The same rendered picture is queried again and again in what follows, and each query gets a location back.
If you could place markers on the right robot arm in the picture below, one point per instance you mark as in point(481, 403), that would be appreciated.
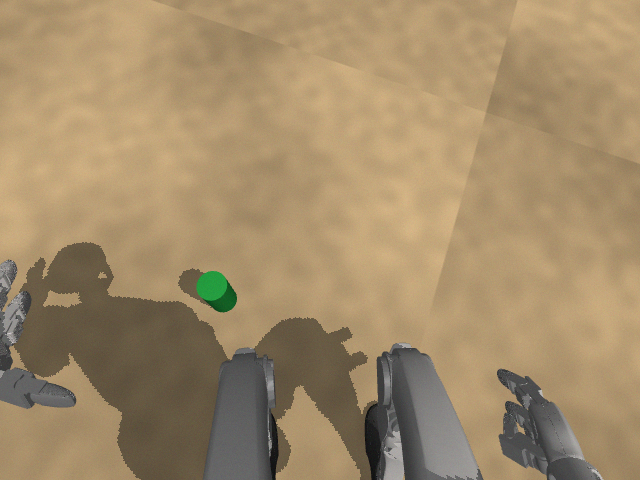
point(572, 469)

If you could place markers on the can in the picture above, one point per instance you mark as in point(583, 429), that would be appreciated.
point(214, 288)

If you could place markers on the right robot hand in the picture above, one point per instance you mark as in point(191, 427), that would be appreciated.
point(549, 436)

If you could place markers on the left robot hand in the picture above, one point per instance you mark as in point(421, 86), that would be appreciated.
point(17, 386)

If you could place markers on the right robot foot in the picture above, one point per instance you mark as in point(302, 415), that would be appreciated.
point(372, 441)

